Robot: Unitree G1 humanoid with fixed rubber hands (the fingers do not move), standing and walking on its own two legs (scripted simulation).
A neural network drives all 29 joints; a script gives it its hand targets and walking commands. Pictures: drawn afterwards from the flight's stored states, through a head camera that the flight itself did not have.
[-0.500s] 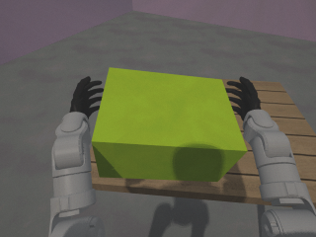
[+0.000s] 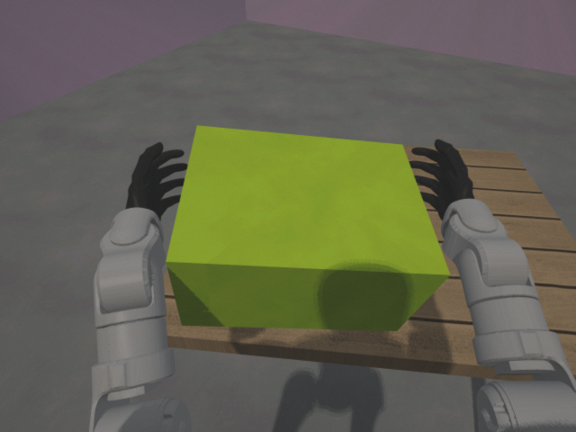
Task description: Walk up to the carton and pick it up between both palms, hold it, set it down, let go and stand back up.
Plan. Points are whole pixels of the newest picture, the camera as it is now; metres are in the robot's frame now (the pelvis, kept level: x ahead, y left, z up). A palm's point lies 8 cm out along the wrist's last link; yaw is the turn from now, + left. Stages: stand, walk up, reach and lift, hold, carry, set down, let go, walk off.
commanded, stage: hold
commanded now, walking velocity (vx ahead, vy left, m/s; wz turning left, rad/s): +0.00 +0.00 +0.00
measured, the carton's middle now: (298, 229) +0.37 +0.01 +0.13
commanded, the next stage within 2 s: none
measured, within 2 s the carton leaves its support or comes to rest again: neither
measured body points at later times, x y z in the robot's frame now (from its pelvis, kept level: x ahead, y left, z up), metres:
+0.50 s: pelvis -0.01 +0.00 +0.00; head -0.03 +0.02 +0.45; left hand +0.36 +0.19 +0.19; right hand +0.37 -0.20 +0.19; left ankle -0.02 +0.14 -0.75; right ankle +0.03 -0.14 -0.75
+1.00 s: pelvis +0.00 +0.00 +0.00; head -0.03 +0.02 +0.45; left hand +0.36 +0.20 +0.19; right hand +0.37 -0.19 +0.19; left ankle -0.02 +0.14 -0.75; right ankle +0.03 -0.14 -0.75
